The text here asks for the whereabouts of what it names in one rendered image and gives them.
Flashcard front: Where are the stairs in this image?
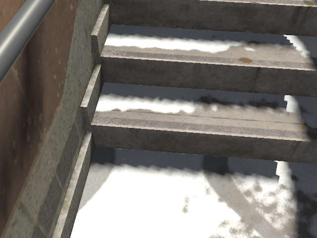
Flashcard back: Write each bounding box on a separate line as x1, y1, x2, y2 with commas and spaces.
91, 0, 317, 165

